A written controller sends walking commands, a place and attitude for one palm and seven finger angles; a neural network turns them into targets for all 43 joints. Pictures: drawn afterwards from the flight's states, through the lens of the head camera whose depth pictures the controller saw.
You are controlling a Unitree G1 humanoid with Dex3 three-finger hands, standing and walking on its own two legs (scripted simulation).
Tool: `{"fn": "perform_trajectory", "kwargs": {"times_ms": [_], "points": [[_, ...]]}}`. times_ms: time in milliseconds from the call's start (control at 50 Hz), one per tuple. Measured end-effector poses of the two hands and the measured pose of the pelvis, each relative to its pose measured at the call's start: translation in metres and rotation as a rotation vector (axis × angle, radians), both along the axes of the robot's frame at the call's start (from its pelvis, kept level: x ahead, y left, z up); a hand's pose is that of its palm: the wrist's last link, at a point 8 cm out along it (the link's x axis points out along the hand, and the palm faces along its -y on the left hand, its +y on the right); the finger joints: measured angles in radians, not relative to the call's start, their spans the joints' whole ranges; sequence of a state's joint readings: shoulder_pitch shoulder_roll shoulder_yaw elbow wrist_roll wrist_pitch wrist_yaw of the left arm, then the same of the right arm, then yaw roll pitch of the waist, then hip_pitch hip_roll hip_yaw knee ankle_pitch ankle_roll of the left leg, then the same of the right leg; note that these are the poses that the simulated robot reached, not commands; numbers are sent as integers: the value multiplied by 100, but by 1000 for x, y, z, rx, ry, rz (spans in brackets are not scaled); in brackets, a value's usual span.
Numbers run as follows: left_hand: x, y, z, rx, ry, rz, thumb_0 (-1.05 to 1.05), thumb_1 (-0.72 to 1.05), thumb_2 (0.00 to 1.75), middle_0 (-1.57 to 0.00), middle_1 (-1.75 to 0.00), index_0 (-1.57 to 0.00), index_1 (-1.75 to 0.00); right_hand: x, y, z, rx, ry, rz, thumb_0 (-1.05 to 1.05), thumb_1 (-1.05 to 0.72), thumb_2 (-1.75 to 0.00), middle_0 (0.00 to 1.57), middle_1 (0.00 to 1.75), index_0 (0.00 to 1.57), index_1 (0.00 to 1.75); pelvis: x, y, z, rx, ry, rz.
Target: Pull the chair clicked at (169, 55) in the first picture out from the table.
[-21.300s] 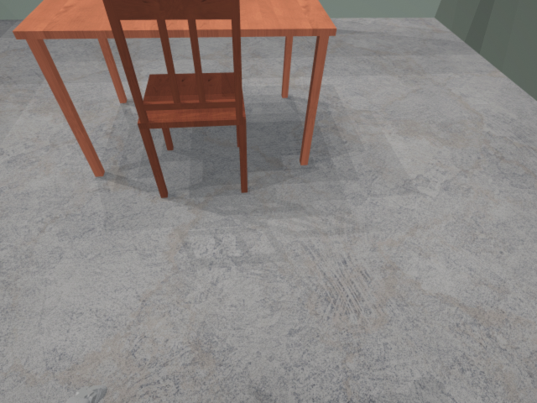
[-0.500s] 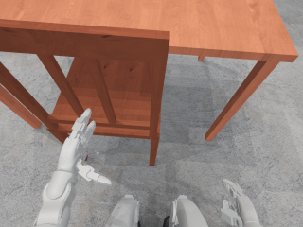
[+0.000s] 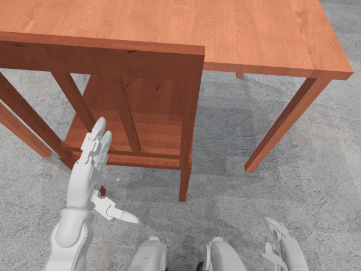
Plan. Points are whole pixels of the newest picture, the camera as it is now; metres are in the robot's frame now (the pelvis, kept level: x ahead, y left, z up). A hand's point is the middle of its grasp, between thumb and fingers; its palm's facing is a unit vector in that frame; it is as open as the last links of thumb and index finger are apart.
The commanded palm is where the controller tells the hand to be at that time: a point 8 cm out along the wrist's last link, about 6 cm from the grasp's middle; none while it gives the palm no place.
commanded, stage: aim the fingers beside a spindle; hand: left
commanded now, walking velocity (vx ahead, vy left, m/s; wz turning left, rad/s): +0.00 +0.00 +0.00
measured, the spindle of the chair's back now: (86, 117) +0.45 +0.25 +0.02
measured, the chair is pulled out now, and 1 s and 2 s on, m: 0.00 0.00 0.00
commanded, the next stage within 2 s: push the fingers through the gap in 1.00 s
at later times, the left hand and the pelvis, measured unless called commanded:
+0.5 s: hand (125, 187) +0.29 +0.14 -0.01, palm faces -0.07 -1.00 +0.00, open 17.0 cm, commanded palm +0.28 +0.18 +0.02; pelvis +0.00 -0.01 -0.01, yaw +0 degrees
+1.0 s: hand (123, 176) +0.29 +0.13 +0.06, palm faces -0.04 -1.00 -0.07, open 16.9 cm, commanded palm +0.28 +0.19 +0.02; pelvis +0.00 -0.01 +0.00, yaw +0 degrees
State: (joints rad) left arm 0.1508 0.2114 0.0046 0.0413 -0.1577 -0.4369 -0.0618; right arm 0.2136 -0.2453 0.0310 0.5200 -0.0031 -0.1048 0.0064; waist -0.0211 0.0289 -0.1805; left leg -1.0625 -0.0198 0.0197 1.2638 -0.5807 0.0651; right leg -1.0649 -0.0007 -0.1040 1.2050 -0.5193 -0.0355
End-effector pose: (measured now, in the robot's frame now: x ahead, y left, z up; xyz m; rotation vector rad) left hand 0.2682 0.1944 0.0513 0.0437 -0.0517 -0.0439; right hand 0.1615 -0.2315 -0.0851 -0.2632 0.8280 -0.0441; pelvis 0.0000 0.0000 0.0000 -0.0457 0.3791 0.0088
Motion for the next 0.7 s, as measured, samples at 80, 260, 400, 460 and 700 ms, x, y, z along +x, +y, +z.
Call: {"fn": "perform_trajectory", "kwargs": {"times_ms": [80,260,400,460,700], "points": [[17,22,-24,11,57,76,-1,-50,30,-7,-8,-6,-8,1,-1,-8,7,21,18,1,-90,-90,20,30,20,30,-4,-3,-6,0,11,5],[-4,-19,-23,-50,133,-94,-2,-50,30,-6,-8,-6,-7,1,-6,1,-5,-7,-25,2,-90,-90,20,30,20,30,1,-2,0,-2,7,-3],[14,16,-17,20,48,81,-1,-50,30,-7,-8,-6,-8,3,-7,-6,11,15,12,1,-90,-90,20,30,20,30,0,-7,-4,5,10,2],[13,12,-47,-13,178,47,-1,-50,30,-6,-8,-6,-8,4,-9,-9,12,17,8,1,-90,-90,20,30,20,30,-2,-9,-8,1,18,5],[8,-4,-2,31,1,52,-1,-50,30,-7,-8,-7,-8,4,-10,-6,24,1,7,1,-90,-90,20,30,20,30,1,-12,-2,15,4,-1]]}}
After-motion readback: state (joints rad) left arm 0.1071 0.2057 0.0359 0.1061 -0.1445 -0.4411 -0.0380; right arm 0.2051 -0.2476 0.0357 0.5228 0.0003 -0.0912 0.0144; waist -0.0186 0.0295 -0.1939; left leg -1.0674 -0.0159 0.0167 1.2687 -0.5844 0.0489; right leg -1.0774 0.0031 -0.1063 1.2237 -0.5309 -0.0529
